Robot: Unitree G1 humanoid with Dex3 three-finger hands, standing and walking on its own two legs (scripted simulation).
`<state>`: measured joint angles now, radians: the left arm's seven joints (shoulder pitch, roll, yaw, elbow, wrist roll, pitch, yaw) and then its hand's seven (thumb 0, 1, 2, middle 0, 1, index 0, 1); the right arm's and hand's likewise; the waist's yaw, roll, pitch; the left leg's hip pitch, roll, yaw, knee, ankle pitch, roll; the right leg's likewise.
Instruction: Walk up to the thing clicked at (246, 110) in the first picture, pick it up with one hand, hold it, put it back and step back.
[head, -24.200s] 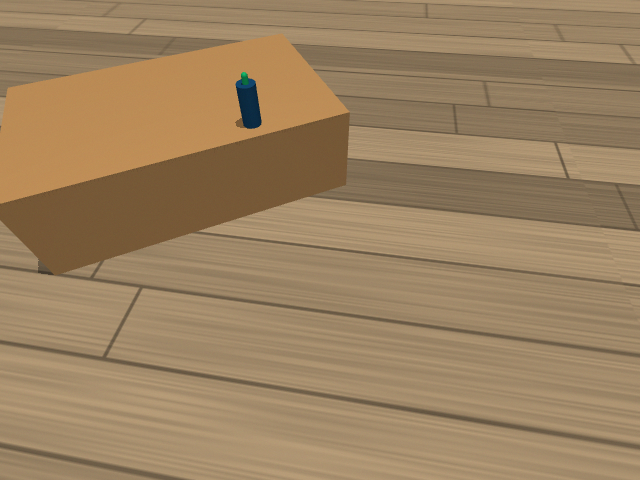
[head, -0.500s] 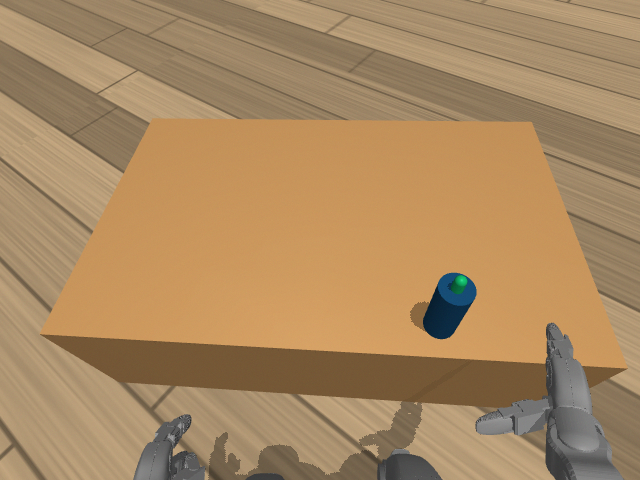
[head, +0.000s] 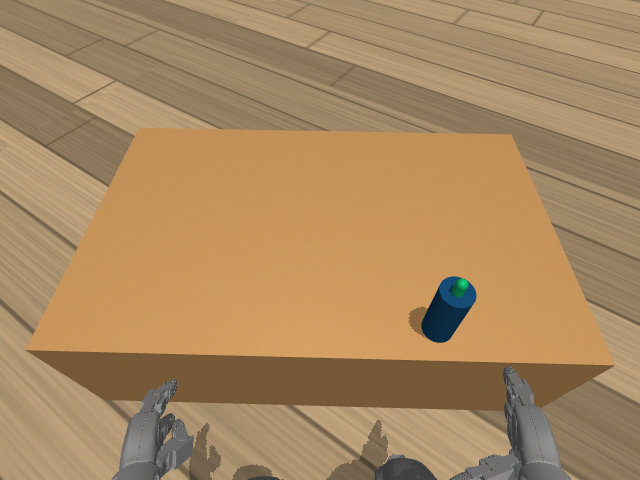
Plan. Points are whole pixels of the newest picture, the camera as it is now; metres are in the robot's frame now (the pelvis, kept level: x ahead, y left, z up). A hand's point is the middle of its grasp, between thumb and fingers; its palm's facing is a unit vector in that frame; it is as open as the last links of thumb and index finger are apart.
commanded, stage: home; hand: right
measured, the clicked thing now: (449, 307) +0.45 -0.24 -0.24
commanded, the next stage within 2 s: stand in 1.68 s
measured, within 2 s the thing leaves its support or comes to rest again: neither
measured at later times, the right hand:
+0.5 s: hand out of the picture +0.11 -0.27 -0.11, palm faces -0.03 +0.93 -0.38, open 17.6 cm
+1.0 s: hand out of the picture +0.05 -0.29 -0.11, palm faces -0.05 +0.93 -0.37, open 17.5 cm
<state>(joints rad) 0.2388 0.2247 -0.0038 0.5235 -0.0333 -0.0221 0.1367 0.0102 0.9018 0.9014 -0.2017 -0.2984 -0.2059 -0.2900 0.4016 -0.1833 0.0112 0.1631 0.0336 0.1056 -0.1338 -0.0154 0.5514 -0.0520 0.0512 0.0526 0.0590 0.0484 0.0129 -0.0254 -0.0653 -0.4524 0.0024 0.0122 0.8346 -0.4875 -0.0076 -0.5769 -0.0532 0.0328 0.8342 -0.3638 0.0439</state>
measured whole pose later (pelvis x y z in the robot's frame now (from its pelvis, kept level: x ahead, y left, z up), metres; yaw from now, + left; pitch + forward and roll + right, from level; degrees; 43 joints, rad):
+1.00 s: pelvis -0.01 -0.04 +0.04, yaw +1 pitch -4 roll -1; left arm 0.13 0.32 0.04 1.11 0.03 0.03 0.00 0.01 0.91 0.90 -0.20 -0.30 -0.21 -0.30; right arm 0.20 -0.33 0.00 1.05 -0.03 0.01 -0.03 -0.01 0.56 -0.04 0.05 0.05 0.06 0.04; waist 0.01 0.00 0.04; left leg -0.07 0.08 -0.03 0.41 -0.27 -0.07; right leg -0.17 0.02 -0.03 0.39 -0.16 -0.01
